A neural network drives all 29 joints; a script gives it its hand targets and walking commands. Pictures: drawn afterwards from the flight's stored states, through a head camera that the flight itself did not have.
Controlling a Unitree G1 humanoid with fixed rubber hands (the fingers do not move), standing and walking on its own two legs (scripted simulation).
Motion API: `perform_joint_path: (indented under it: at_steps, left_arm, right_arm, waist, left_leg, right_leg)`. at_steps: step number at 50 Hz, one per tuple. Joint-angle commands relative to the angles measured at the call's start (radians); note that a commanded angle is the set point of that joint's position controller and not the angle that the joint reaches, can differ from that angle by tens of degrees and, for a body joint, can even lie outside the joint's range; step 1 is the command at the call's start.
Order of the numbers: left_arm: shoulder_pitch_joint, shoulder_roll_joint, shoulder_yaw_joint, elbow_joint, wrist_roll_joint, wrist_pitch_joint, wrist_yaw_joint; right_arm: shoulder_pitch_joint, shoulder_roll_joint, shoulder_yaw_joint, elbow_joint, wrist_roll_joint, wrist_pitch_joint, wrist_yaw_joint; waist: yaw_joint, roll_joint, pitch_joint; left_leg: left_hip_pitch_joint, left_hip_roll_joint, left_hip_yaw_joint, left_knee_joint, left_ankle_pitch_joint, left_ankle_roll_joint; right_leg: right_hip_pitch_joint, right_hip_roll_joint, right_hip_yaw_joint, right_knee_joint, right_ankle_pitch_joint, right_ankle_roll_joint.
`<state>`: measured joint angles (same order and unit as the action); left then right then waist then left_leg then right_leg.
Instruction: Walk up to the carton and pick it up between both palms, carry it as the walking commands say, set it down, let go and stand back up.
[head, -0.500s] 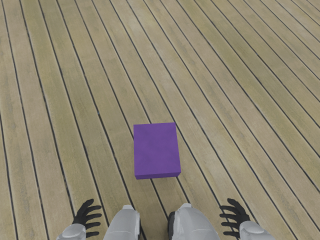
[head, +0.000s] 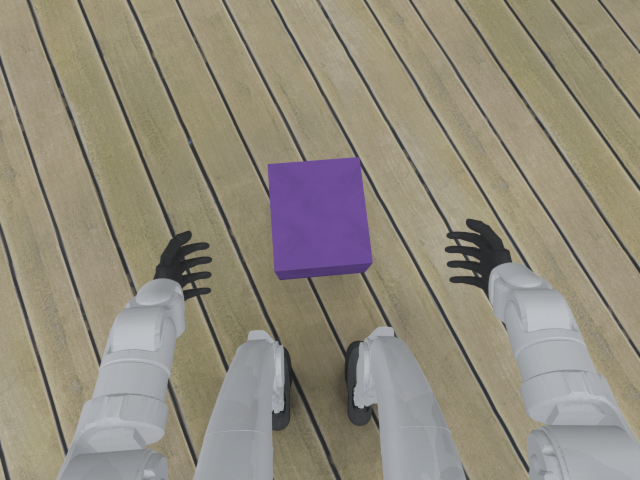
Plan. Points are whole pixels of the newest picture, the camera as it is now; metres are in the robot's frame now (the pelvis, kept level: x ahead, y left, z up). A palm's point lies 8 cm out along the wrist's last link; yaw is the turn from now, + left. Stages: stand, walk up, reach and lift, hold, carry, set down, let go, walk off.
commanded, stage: reach and lift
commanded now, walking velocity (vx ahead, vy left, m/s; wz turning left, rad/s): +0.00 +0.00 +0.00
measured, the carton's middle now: (318, 220) +0.55 +0.00 -0.60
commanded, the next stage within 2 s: none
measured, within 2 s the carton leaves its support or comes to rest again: neither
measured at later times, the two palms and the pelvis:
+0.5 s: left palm (176, 192) +0.46 +0.21 -0.14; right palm (471, 170) +0.48 -0.22 -0.13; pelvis +0.00 +0.00 -0.02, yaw +0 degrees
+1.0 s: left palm (193, 177) +0.51 +0.21 -0.21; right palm (445, 152) +0.55 -0.21 -0.20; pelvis -0.01 +0.01 -0.05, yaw +1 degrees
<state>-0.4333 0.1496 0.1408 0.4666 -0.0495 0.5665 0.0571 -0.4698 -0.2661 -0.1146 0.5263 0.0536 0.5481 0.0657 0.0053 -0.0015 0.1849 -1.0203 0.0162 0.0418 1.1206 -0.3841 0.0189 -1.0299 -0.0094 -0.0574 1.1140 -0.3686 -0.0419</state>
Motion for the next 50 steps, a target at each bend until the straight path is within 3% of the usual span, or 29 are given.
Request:
perform_joint_path:
  at_steps: [1,7,9,12,13,15,16,18,22,27,32,33,34,35,36,38,40,41,42,44,46,47,48,50]
  left_arm:
    - [-0.259,0.132,0.052,-0.094,-0.003,-0.032,0.018]
    - [-0.413,0.166,0.074,-0.024,-0.012,-0.095,0.034]
    - [-0.475,0.182,0.072,-0.032,-0.022,-0.118,0.036]
    - [-0.542,0.198,0.066,0.004,-0.035,-0.157,0.043]
    - [-0.558,0.204,0.078,0.02,-0.031,-0.174,0.046]
    - [-0.595,0.221,0.08,0.019,-0.047,-0.197,0.051]
    - [-0.613,0.24,0.093,0.019,-0.043,-0.213,0.052]
    - [-0.653,0.261,0.1,0.018,-0.051,-0.24,0.054]
    - [-0.717,0.276,0.095,0.017,-0.077,-0.278,0.047]
    - [-0.808,0.269,0.101,0.076,-0.09,-0.315,0.048]
    - [-0.942,0.293,0.12,0.095,-0.093,-0.339,0.049]
    - [-0.979,0.293,0.117,0.071,-0.097,-0.34,0.051]
    - [-0.976,0.312,0.133,0.051,-0.091,-0.338,0.053]
    - [-0.988,0.313,0.125,0.041,-0.094,-0.334,0.053]
    - [-0.988,0.312,0.126,0.049,-0.1,-0.323,0.054]
    - [-0.994,0.334,0.125,0.009,-0.114,-0.306,0.056]
    - [-0.989,0.342,0.118,-0.033,-0.114,-0.289,0.06]
    - [-0.972,0.336,0.117,-0.045,-0.116,-0.284,0.07]
    - [-0.991,0.337,0.129,-0.174,-0.112,-0.293,0.088]
    - [-1.019,0.306,0.131,-0.179,-0.089,-0.307,0.099]
    - [-1.068,0.286,0.115,-0.111,-0.094,-0.301,0.107]
    - [-1.085,0.276,0.095,-0.127,-0.104,-0.299,0.108]
    - [-1.125,0.278,0.093,-0.106,-0.109,-0.299,0.11]
    - [-1.138,0.291,0.093,-0.05,-0.112,-0.3,0.113]
  right_arm:
    - [-0.293,-0.16,-0.04,-0.082,0.016,-0.033,-0.008]
    - [-0.453,-0.183,-0.06,0.002,0.023,-0.092,-0.027]
    - [-0.533,-0.212,-0.075,-0.02,0.017,-0.114,-0.037]
    - [-0.588,-0.231,-0.087,0.036,0.023,-0.15,-0.04]
    - [-0.598,-0.232,-0.086,0.064,0.032,-0.163,-0.04]
    - [-0.663,-0.267,-0.091,0.068,0.038,-0.189,-0.037]
    - [-0.702,-0.271,-0.086,0.056,0.049,-0.204,-0.038]
    - [-0.744,-0.281,-0.08,0.07,0.064,-0.226,-0.038]
    - [-0.819,-0.307,-0.084,0.101,0.075,-0.261,-0.031]
    - [-0.914,-0.361,-0.105,0.175,0.077,-0.314,-0.006]
    - [-1.058,-0.386,-0.112,0.212,0.082,-0.346,0.014]
    - [-1.075,-0.398,-0.117,0.224,0.075,-0.348,0.016]
    - [-1.094,-0.418,-0.118,0.183,0.077,-0.348,0.018]
    - [-1.094,-0.427,-0.121,0.186,0.066,-0.345,0.016]
    - [-1.117,-0.426,-0.115,0.179,0.07,-0.339,0.016]
    - [-1.136,-0.436,-0.111,0.118,0.073,-0.326,0.007]
    - [-1.134,-0.433,-0.109,0.071,0.08,-0.311,-0.006]
    - [-1.112,-0.429,-0.114,0.074,0.085,-0.309,-0.009]
    - [-1.105,-0.489,-0.155,0.0,0.082,-0.323,-0.011]
    - [-1.109,-0.503,-0.174,0.018,0.067,-0.337,-0.019]
    - [-1.16,-0.511,-0.187,0.066,0.07,-0.342,-0.01]
    - [-1.173,-0.506,-0.178,0.035,0.08,-0.348,-0.002]
    - [-1.204,-0.502,-0.161,0.054,0.087,-0.349,-0.002]
    - [-1.235,-0.492,-0.141,0.104,0.095,-0.348,-0.003]
  waist:
    - [0.004,-0.009,-0.852]
    - [0.011,-0.021,-1.035]
    - [-0.003,-0.027,-1.114]
    - [-0.017,-0.026,-1.165]
    - [-0.005,-0.014,-1.158]
    - [-0.014,-0.033,-1.215]
    - [0.005,-0.026,-1.247]
    - [0.009,-0.036,-1.318]
    - [0.0,-0.044,-1.413]
    - [-0.004,-0.018,-1.472]
    - [0.018,-0.025,-1.54]
    - [0.009,-0.026,-1.591]
    - [0.023,-0.027,-1.68]
    - [0.008,-0.028,-1.734]
    - [0.02,-0.038,-1.777]
    - [0.01,-0.068,-1.914]
    - [0.014,-0.049,-2.047]
    - [0.013,-0.045,-2.074]
    - [-0.008,-0.011,-2.129]
    - [-0.018,0.003,-2.065]
    - [-0.036,-0.004,-1.909]
    - [-0.05,-0.002,-1.912]
    - [-0.045,0.013,-1.88]
    - [-0.03,-0.021,-1.842]
  left_leg:
    - [0.242,-0.043,-0.032,-0.197,-0.025,-0.016]
    - [0.2,-0.06,-0.017,-0.16,0.106,-0.02]
    - [0.196,-0.065,-0.02,-0.154,0.128,-0.024]
    - [0.199,-0.066,-0.026,-0.145,0.151,-0.027]
    - [0.185,-0.067,-0.024,-0.148,0.148,-0.028]
    - [0.179,-0.065,-0.027,-0.134,0.166,-0.028]
    - [0.157,-0.065,-0.025,-0.123,0.188,-0.026]
    - [0.141,-0.069,-0.023,-0.112,0.232,-0.019]
    - [0.143,-0.073,-0.03,-0.094,0.301,-0.012]
    - [0.208,-0.069,-0.051,-0.06,0.44,-0.015]
    - [0.255,-0.066,-0.059,-0.036,0.491,-0.011]
    - [0.261,-0.068,-0.058,-0.031,0.512,-0.015]
    - [0.311,-0.07,-0.059,-0.027,0.557,-0.015]
    - [0.318,-0.072,-0.056,-0.023,0.556,-0.017]
    - [0.33,-0.074,-0.046,-0.018,0.546,-0.016]
    - [0.381,-0.076,-0.038,0.003,0.559,-0.017]
    - [0.451,-0.075,-0.033,0.03,0.615,-0.023]
    - [0.514,-0.072,-0.044,0.048,0.706,-0.02]
    - [0.542,-0.075,-0.058,0.077,0.828,-0.026]
    - [0.517,-0.076,-0.068,0.106,0.789,-0.029]
    - [0.521,-0.075,-0.088,0.148,0.712,-0.025]
    - [0.586,-0.069,-0.105,0.164,0.734,-0.027]
    - [0.572,-0.069,-0.102,0.189,0.705,-0.03]
    - [0.451,-0.078,-0.09,0.209,0.597,-0.03]
  right_leg:
    - [0.422,0.034,0.079,-0.191,0.001,0.02]
    - [0.452,0.045,0.085,-0.157,0.139,0.029]
    - [0.465,0.047,0.084,-0.146,0.177,0.034]
    - [0.428,0.049,0.081,-0.136,0.199,0.039]
    - [0.411,0.05,0.083,-0.139,0.188,0.037]
    - [0.418,0.052,0.087,-0.131,0.213,0.033]
    - [0.425,0.05,0.095,-0.115,0.244,0.032]
    - [0.459,0.047,0.108,-0.105,0.31,0.034]
    - [0.463,0.051,0.109,-0.081,0.382,0.033]
    - [0.331,0.055,0.102,-0.062,0.456,0.028]
    - [0.256,0.056,0.089,-0.051,0.445,0.025]
    - [0.278,0.059,0.086,-0.041,0.467,0.025]
    - [0.323,0.059,0.078,-0.035,0.506,0.024]
    - [0.376,0.059,0.073,-0.033,0.526,0.023]
    - [0.413,0.06,0.065,-0.024,0.511,0.025]
    - [0.532,0.061,0.054,0.0,0.559,0.026]
    - [0.621,0.067,0.048,0.03,0.617,0.022]
    - [0.609,0.073,0.045,0.05,0.666,0.025]
    - [0.583,0.078,0.058,0.082,0.779,0.019]
    - [0.457,0.079,0.055,0.098,0.738,0.013]
    - [0.23,0.085,0.017,0.117,0.568,0.016]
    - [0.154,0.092,0.004,0.117,0.532,0.015]
    - [0.089,0.095,0.009,0.127,0.484,0.012]
    - [0.103,0.093,0.013,0.163,0.433,0.009]
